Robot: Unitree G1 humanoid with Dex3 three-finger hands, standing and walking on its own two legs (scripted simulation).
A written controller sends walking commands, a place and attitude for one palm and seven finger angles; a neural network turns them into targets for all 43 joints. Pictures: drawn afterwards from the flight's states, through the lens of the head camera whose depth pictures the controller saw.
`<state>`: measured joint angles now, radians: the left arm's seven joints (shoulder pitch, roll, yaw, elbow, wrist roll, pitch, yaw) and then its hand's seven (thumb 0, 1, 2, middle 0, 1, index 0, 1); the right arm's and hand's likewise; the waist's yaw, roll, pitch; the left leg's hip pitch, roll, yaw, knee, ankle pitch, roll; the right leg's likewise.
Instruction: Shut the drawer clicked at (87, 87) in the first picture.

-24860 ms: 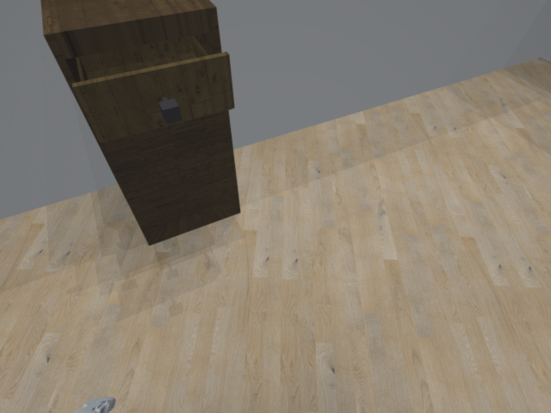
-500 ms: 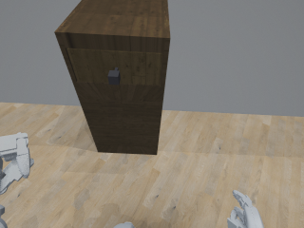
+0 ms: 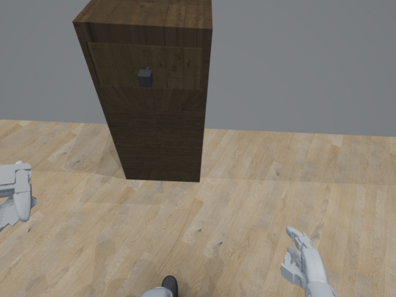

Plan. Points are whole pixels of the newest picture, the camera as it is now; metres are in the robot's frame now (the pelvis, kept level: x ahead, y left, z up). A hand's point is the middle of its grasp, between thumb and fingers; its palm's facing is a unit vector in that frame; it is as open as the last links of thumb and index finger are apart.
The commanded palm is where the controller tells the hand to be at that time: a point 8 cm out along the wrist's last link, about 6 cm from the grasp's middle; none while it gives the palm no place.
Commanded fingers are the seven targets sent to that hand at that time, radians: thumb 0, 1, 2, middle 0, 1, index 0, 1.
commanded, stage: stop stepping back and stand still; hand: left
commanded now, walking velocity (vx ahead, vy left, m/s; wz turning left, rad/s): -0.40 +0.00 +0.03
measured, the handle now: (146, 75) +0.79 +0.23 +0.00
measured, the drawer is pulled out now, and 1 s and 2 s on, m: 0.00 0.00 0.00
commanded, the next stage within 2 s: let the arm hang, fingers relaxed in 0.96 s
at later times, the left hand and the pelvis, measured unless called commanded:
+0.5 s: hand out of the picture +0.10 +0.24 +0.19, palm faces +0.38 -0.79 -0.48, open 3.3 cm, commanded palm +0.04 +0.29 +0.19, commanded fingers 0.00 0.90 0.90 -1.40 -1.60 -1.40 -1.60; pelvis -0.09 +0.01 +0.01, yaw +1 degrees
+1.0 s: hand out of the picture +0.08 +0.26 +0.18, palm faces +0.44 -0.78 -0.45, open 3.3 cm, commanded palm +0.02 +0.30 +0.19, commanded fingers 0.00 0.90 0.90 -1.40 -1.60 -1.40 -1.60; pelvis -0.10 +0.02 +0.01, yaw +3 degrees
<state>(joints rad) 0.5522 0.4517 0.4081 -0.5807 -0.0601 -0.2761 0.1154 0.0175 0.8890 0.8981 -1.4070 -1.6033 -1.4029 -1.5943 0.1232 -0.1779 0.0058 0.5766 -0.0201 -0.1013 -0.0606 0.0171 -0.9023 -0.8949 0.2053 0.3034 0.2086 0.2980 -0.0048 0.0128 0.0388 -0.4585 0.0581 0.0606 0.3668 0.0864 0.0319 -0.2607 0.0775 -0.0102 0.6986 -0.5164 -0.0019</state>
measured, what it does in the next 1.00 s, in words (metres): steps on the spot: left foot, then left foot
